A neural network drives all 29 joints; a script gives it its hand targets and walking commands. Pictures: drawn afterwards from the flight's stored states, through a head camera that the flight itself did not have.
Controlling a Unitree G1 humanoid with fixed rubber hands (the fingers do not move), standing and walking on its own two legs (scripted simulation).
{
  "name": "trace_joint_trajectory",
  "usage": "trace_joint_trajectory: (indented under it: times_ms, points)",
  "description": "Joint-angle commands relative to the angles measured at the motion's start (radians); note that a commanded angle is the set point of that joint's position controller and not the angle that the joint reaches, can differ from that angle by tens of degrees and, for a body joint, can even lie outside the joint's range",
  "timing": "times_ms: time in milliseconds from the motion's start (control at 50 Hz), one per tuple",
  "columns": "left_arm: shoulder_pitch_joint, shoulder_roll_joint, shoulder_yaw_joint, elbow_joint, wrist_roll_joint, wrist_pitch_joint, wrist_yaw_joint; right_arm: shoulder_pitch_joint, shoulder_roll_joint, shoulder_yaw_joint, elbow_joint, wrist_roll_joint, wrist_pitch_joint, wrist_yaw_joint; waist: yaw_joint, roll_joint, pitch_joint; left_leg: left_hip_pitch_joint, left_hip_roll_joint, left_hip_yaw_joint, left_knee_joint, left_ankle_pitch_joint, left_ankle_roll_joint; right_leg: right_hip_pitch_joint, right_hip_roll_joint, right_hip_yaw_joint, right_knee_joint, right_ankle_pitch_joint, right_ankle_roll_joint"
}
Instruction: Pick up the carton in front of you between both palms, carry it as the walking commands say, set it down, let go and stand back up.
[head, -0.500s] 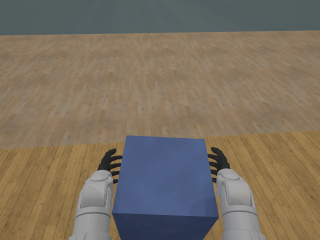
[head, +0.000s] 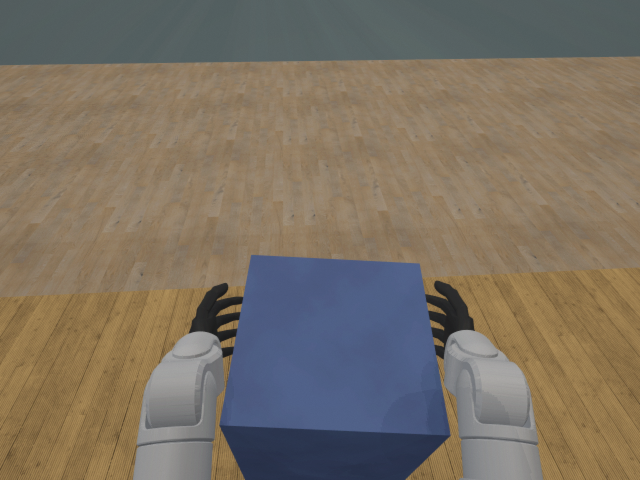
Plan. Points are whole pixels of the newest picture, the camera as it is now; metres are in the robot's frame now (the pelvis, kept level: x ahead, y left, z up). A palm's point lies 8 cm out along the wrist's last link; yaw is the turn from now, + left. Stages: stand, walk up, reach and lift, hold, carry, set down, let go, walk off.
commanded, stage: carry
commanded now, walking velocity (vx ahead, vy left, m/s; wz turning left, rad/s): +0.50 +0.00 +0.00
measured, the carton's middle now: (328, 377) +0.28 +0.00 +0.01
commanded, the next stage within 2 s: none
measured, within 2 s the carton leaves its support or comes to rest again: neither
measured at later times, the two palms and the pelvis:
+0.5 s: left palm (218, 219) +0.50 +0.17 +0.11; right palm (405, 208) +0.53 -0.13 +0.11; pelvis +0.24 +0.00 +0.02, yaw +2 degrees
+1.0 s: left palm (237, 137) +0.82 +0.19 +0.09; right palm (373, 135) +0.81 -0.11 +0.10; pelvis +0.56 +0.05 +0.02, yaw -2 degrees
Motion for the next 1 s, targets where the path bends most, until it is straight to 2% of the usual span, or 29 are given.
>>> trace_joint_trajectory:
  times_ms: [0,40,60,80,100,120,140,160,200,220,240,260,280,300,320,360,400,500,540,600,620,640,660,680,740,780,820,900,980]
  points:
    - [-0.525,-0.811,-0.699,-0.137,-0.37,0.075,-0.221,-0.525,0.872,0.748,-0.107,0.396,0.093,0.218,0.011,-0.22,-0.041,-0.228,-0.012,0.124,-0.036,-0.047,0.004,0.182,-0.259,0.328,-0.258,-0.09,-0.161]
    - [-0.52,-0.822,-0.717,-0.216,-0.397,0.123,-0.212,-0.501,0.887,0.761,-0.149,0.434,0.134,0.217,0.003,-0.129,-0.082,-0.039,-0.016,0.138,-0.142,0.016,0.004,0.109,-0.196,0.164,-0.12,0.145,-0.119]
    - [-0.513,-0.827,-0.727,-0.248,-0.415,0.145,-0.21,-0.461,0.894,0.755,-0.152,0.436,0.151,0.213,-0.008,-0.039,-0.107,0.105,0.01,0.078,-0.177,0.078,0.021,0.017,-0.131,0.032,0.033,0.274,-0.071]
    - [-0.498,-0.834,-0.735,-0.276,-0.432,0.168,-0.213,-0.401,0.877,0.74,-0.156,0.426,0.163,0.207,-0.022,0.146,-0.157,0.331,0.117,-0.096,-0.183,0.302,0.073,-0.184,-0.064,-0.095,0.26,0.34,-0.013]
    - [-0.506,-0.839,-0.742,-0.29,-0.444,0.182,-0.221,-0.368,0.879,0.736,-0.163,0.415,0.175,0.201,-0.031,0.301,-0.148,0.504,0.24,-0.262,-0.212,0.625,0.133,-0.429,-0.018,-0.168,0.369,0.063,0.03]
    - [-0.492,-0.856,-0.753,-0.302,-0.458,0.193,-0.229,-0.35,0.878,0.74,-0.202,0.407,0.187,0.191,-0.035,0.278,-0.093,0.573,0.307,-0.367,-0.241,0.79,0.194,-0.588,0.008,-0.141,0.367,-0.241,0.024]
    - [-0.486,-0.868,-0.747,-0.316,-0.471,0.2,-0.233,-0.381,0.903,0.757,-0.256,0.417,0.198,0.185,-0.04,0.172,-0.066,0.622,0.327,-0.363,-0.243,0.821,0.217,-0.648,-0.016,-0.117,0.309,-0.332,0.008]
    - [-0.468,-0.874,-0.744,-0.331,-0.479,0.207,-0.235,-0.39,0.925,0.763,-0.299,0.43,0.207,0.182,-0.041,0.115,-0.074,0.637,0.319,-0.312,-0.24,0.784,0.199,-0.628,-0.021,-0.119,0.204,-0.307,-0.004]
    - [-0.39,-0.877,-0.737,-0.358,-0.469,0.212,-0.229,-0.367,0.934,0.769,-0.367,0.441,0.221,0.185,-0.025,0.133,-0.124,0.513,0.248,-0.136,-0.209,0.778,0.113,-0.354,0.019,-0.171,-0.017,-0.048,-0.015]
    - [-0.383,-0.886,-0.736,-0.367,-0.465,0.215,-0.223,-0.386,0.916,0.772,-0.39,0.45,0.23,0.189,-0.003,0.135,-0.184,0.37,0.186,0.016,-0.138,0.774,0.066,-0.067,0.063,-0.222,-0.141,0.09,-0.019]
    - [-0.379,-0.879,-0.727,-0.381,-0.455,0.218,-0.217,-0.366,0.898,0.774,-0.4,0.462,0.24,0.194,0.01,0.097,-0.258,0.179,0.136,0.124,-0.017,0.704,0.026,0.276,0.068,-0.238,-0.179,0.201,-0.03]
    - [-0.334,-0.862,-0.713,-0.377,-0.438,0.223,-0.209,-0.39,0.861,0.775,-0.427,0.476,0.249,0.202,0.045,-0.04,-0.295,-0.054,0.076,0.198,0.202,0.456,-0.015,0.5,-0.088,-0.004,-0.254,0.044,-0.069]
    - [-0.337,-0.847,-0.695,-0.369,-0.41,0.226,-0.2,-0.442,0.847,0.787,-0.457,0.496,0.265,0.213,0.036,-0.316,-0.252,-0.318,-0.041,0.196,0.41,0.006,-0.038,0.575,-0.366,0.487,-0.348,0.219,-0.187]
    - [-0.371,-0.847,-0.693,-0.395,-0.405,0.239,-0.194,-0.457,0.85,0.795,-0.429,0.507,0.275,0.219,0.034,-0.25,-0.209,-0.445,-0.007,0.068,0.553,-0.119,0.008,0.598,-0.429,0.534,-0.312,0.36,-0.279]
    - [-0.38,-0.849,-0.696,-0.402,-0.414,0.252,-0.191,-0.44,0.85,0.786,-0.401,0.506,0.28,0.224,0.033,-0.144,-0.155,-0.475,0.037,0.046,0.586,-0.123,0.028,0.553,-0.401,0.436,-0.279,0.543,-0.268]
    - [-0.408,-0.86,-0.71,-0.412,-0.436,0.263,-0.197,-0.396,0.871,0.766,-0.36,0.489,0.283,0.223,0.029,-0.041,-0.15,-0.496,0.083,0.039,0.478,-0.004,0.03,0.54,-0.361,0.298,-0.317,0.454,-0.203]
    - [-0.42,-0.87,-0.731,-0.406,-0.464,0.272,-0.213,-0.355,0.891,0.752,-0.322,0.457,0.281,0.211,0.028,-0.09,-0.131,-0.447,0.051,0.101,0.317,0.054,0.01,0.516,-0.299,0.165,-0.344,0.533,-0.15]
    - [-0.388,-0.865,-0.742,-0.375,-0.494,0.273,-0.255,-0.276,0.925,0.728,-0.279,0.379,0.264,0.179,0.025,-0.162,-0.051,-0.315,-0.006,0.218,0.007,0.209,0.005,0.383,-0.218,-0.042,-0.349,0.595,-0.121]
    - [-0.389,-0.86,-0.741,-0.367,-0.492,0.268,-0.261,-0.292,0.925,0.735,-0.293,0.375,0.261,0.177,0.026,-0.201,-0.019,-0.2,-0.029,0.262,-0.075,0.297,0.017,0.309,-0.212,-0.079,-0.351,0.613,-0.103]
    - [-0.399,-0.854,-0.742,-0.379,-0.487,0.265,-0.263,-0.301,0.927,0.741,-0.297,0.391,0.258,0.186,0.001,-0.18,-0.085,0.108,-0.076,0.324,-0.126,0.318,0.036,0.23,-0.186,-0.189,-0.123,0.766,-0.06]
    - [-0.392,-0.847,-0.74,-0.379,-0.481,0.265,-0.263,-0.293,0.921,0.739,-0.292,0.393,0.257,0.19,-0.014,-0.132,-0.138,0.274,-0.068,0.316,-0.129,0.245,0.038,0.154,-0.154,-0.211,0.049,0.688,-0.041]
    - [-0.397,-0.835,-0.735,-0.373,-0.474,0.264,-0.263,-0.28,0.92,0.738,-0.285,0.391,0.258,0.194,-0.043,-0.033,-0.177,0.403,0.089,0.1,-0.183,0.09,0.051,0.018,-0.119,-0.208,0.279,0.447,-0.017]
    - [-0.406,-0.85,-0.751,-0.387,-0.476,0.269,-0.263,-0.282,0.907,0.731,-0.257,0.386,0.25,0.201,-0.024,0.239,-0.223,0.533,0.379,-0.451,-0.373,-0.07,0.195,-0.253,0.02,-0.166,0.568,0.01,0.019]
    - [-0.408,-0.852,-0.751,-0.377,-0.47,0.263,-0.262,-0.291,0.94,0.745,-0.265,0.41,0.245,0.208,-0.022,0.213,-0.21,0.509,0.422,-0.549,-0.436,0.0,0.248,-0.348,-0.011,-0.034,0.709,-0.11,-0.01]
    - [-0.406,-0.937,-0.756,-0.359,-0.462,0.228,-0.257,-0.361,1.018,0.787,-0.311,0.461,0.221,0.222,-0.015,0.011,-0.18,0.352,0.33,-0.247,-0.401,0.266,0.174,-0.341,-0.116,0.013,0.661,0.013,-0.055]
    - [-0.358,-0.969,-0.754,-0.345,-0.442,0.206,-0.245,-0.356,1.03,0.806,-0.325,0.48,0.208,0.23,-0.01,0.047,-0.193,0.32,0.29,-0.127,-0.423,0.303,0.136,-0.299,-0.118,-0.015,0.545,0.068,-0.048]
    - [-0.296,-0.978,-0.755,-0.326,-0.418,0.186,-0.233,-0.316,1.019,0.81,-0.326,0.485,0.201,0.241,-0.012,0.074,-0.188,0.344,0.268,-0.055,-0.432,0.352,0.134,-0.314,-0.103,-0.055,0.45,0.084,-0.034]
    - [-0.265,-0.957,-0.768,-0.346,-0.399,0.167,-0.214,-0.274,0.966,0.808,-0.337,0.484,0.195,0.255,-0.014,0.104,-0.122,0.413,0.229,0.046,-0.427,0.507,0.134,-0.401,-0.081,-0.122,0.269,0.173,-0.01]
    - [-0.359,-0.88,-0.789,-0.416,-0.428,0.184,-0.204,-0.31,0.878,0.794,-0.368,0.474,0.204,0.242,-0.018,0.128,-0.038,0.415,0.195,0.114,-0.398,0.583,0.136,-0.416,-0.06,-0.17,0.131,0.241,-0.017]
